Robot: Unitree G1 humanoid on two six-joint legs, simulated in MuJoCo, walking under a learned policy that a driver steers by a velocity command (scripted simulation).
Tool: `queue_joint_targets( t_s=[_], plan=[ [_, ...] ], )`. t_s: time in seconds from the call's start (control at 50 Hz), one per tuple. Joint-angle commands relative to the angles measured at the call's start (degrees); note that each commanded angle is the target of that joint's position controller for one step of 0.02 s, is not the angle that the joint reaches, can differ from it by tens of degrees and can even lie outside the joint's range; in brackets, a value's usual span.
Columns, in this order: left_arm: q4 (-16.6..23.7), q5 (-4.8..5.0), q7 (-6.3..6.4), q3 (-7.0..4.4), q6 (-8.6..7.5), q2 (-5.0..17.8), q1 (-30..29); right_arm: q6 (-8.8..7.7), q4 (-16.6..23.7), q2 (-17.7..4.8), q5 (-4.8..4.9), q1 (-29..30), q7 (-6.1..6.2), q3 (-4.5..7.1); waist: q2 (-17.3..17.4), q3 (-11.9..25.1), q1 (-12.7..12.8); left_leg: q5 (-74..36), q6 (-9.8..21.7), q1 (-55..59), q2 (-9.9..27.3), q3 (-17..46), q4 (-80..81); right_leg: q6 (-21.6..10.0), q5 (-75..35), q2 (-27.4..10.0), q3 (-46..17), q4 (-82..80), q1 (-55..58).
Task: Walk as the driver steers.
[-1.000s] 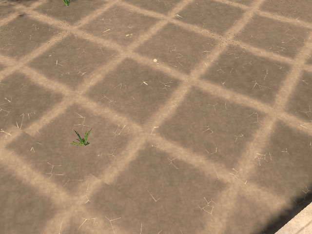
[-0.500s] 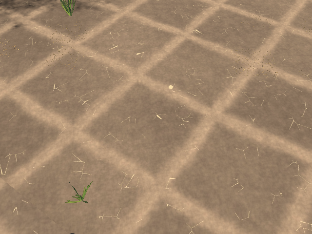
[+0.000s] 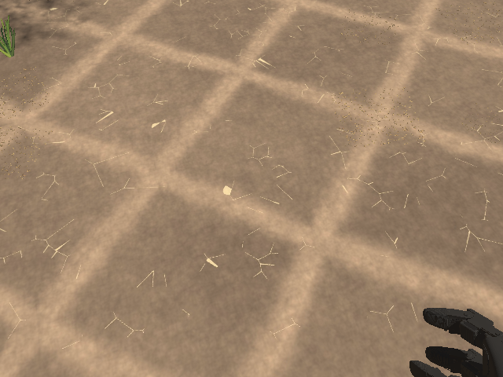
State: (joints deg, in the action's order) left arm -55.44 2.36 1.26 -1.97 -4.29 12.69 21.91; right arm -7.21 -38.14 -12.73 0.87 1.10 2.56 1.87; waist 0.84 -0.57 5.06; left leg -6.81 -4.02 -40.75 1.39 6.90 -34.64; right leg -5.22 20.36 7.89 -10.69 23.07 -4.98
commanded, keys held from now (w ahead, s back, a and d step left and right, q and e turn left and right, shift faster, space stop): w+e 0.48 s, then w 0.34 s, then w+q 0.18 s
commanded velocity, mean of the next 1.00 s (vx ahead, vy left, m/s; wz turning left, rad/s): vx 0.50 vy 0.00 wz -0.37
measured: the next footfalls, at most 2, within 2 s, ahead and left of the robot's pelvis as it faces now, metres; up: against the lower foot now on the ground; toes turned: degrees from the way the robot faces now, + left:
left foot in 0.06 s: +0.27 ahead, +0.13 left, +0.00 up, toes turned -8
right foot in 0.60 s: +0.46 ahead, -0.20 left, +0.00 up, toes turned -23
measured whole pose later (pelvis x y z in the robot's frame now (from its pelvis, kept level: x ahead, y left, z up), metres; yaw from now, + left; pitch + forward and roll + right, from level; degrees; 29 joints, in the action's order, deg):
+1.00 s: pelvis +0.55 -0.13 +0.01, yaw -20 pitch +2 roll -2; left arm -47.8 0.3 -0.2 -4.4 -5.0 14.2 18.8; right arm -4.0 -47.7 -14.9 1.2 -4.7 -1.3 2.8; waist 2.8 -0.4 3.0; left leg -4.8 1.1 -39.5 5.7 1.1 -37.1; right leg -2.5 14.7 3.5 3.1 12.2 0.0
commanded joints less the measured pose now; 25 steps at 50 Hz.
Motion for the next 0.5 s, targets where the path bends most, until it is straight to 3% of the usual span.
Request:
queue_joint_targets(
  t_s=[0.02, 0.04, 0.06, 0.08, 0.1, 0.12, 0.14, 0.16, 0.18, 0.2, 0.24, 0.26, 0.32, 0.42, 0.5],
  plan=[
    [2.13, 0.36, 1.15, -2.76, -0.04, 9.02, 1.26, 0.65, 4.54, -6.49, 1.05, 0.87, -0.05, 2.14, -6.24, 0.07, -3.82, -1.88, 1.23, 21.62, -3.92, -3.24, 10.05, -3.77, -23.66, -10.56, -10.82, -1.66, -10.15],
    [2.85, -0.11, 1.2, -2.97, 0.24, 8.41, 0.93, 0.25, 3.43, -8.1, 0.42, -2.84, -0.38, 2.92, -6.27, 2.76, -5.57, 0.34, 2.92, 24.89, -3.7, -2.91, 10.68, -2.59, -29.28, -10.04, -11.0, 4.15, -6.14],
    [4.18, -0.64, 0.9, -2.95, 0.4, 8.05, -0.67, -0.25, 1.5, -9.51, -0.61, -10.78, -0.68, 3.54, -6.92, 7.94, -9.41, 0.61, 5.31, 32.57, -1.96, -2.58, 9.35, -0.9, -34.0, -8.22, -9.55, 12.97, -4.68],
    [6.57, -1.89, 0.48, -2.07, 0.36, 5.31, -1.74, -0.46, 0.18, -12.24, -1.5, -21.25, -0.71, 3.99, -2.6, 17.47, -13.42, -4.15, 8.7, 49.63, 7.25, 4.76, 3.03, 0.59, -23.93, -5.27, -5.33, 28.85, -12.55],
    [7.2, -0.7, -0.67, 0.4, -0.37, -1.54, 12.16, -0.24, -2.25, -16.65, -1.62, -25.18, -1.94, 4.97, 21.0, 29.8, -7.96, 1.01, 23.02, 69.55, 25.52, 33.88, 6.52, 3.2, 16.87, 2.06, -3.19, 51.13, -30.8],
    [6.43, 0.3, -0.87, -0.55, -0.13, 5.43, 11.19, 0.05, -1.04, -11.86, -0.88, -24.62, -2.13, 4.48, 15.25, 29.96, -9.55, 26.42, 22.29, 68.06, 25.14, 43.35, 11.48, 3.21, 14.27, -4.54, -4.14, 58.64, -38.46],
    [8.32, 0.53, -0.5, -2.0, 0.59, 9.25, 1.68, 0.54, -0.29, -7.41, -0.74, -20.79, -1.61, 3.36, 8.71, 18.39, -11.45, 33.19, 18.19, 59.26, 20.68, 32.96, 14.05, 3.68, 8.11, -6.48, -0.81, 59.44, -42.86],
    [10.36, 0.04, -0.01, -2.64, 0.97, 9.99, -4.13, 1.18, -0.53, -7.21, -1.0, -15.98, -1.44, 2.93, 2.23, 10.15, -9.96, 26.86, 15.4, 47.82, 17.58, 23.95, 16.12, 4.12, 1.8, -8.87, 2.52, 56.53, -41.71],
    [11.41, -1.04, 0.02, -3.12, 1.1, 9.78, -6.76, 1.27, -1.08, -6.96, -1.46, -13.19, -1.6, 2.81, 1.49, 5.17, -8.28, 19.17, 14.73, 38.8, 15.2, 18.09, 17.7, 4.19, -1.18, -10.56, 3.13, 53.28, -39.26],
    [11.92, -0.96, -0.3, -3.27, 1.35, 8.26, -5.93, 1.1, -1.83, -6.47, -2.11, -12.08, -1.79, 2.66, 3.17, 3.36, -6.06, 15.25, 14.23, 33.14, 13.24, 13.67, 19.46, 4.05, -2.14, -12.31, 3.14, 51.17, -35.76],
    [12.63, -0.39, -0.55, -3.15, 1.86, 5.37, -4.22, 0.64, -3.33, -5.31, -1.43, -11.8, -2.42, 2.66, 4.67, 2.79, -4.51, 11.55, 14.71, 29.71, 11.81, 7.64, 22.3, 3.95, -2.3, -13.57, 4.36, 47.6, -33.52],
    [13.39, -0.42, -0.57, -3.05, 2.18, 4.71, -4.99, 0.35, -3.98, -5.84, -1.14, -12.15, -2.56, 2.94, 4.38, 2.69, -4.37, 8.94, 15.5, 29.61, 12.42, 5.64, 23.38, 4.08, -3.09, -14.19, 4.5, 45.44, -34.23],
    [15.9, -1.25, -0.82, -2.97, 2.38, 4.63, -9.43, 0.3, -5.74, -8.68, -1.15, -13.82, -2.23, 4.1, 2.32, 2.83, -4.83, 2.8, 16.85, 32.2, 14.55, 1.32, 25.25, 4.95, -8.79, -15.26, 4.2, 37.92, -37.47],
    [18.29, -0.98, -2.29, -2.62, 1.72, 4.33, -17.21, 1.14, -7.74, -10.5, -0.56, -15.51, -1.47, 4.64, 2.73, 1.1, -7.49, 2.75, 13.53, 35.64, 12.35, -8.65, 25.49, 4.54, -22.55, -13.94, 7.49, 22.49, -35.5],
    [21.34, -0.92, -3.53, -2.45, 1.74, 4.33, -23.34, 2.01, -9.79, -12.22, 0.22, -18.87, -1.57, 5.11, 3.13, -1.53, -9.51, 2.94, 12.16, 40.22, 14.13, -11.21, 23.28, 2.94, -18.61, -12.64, 10.3, 15.56, -34.31]
  ],
)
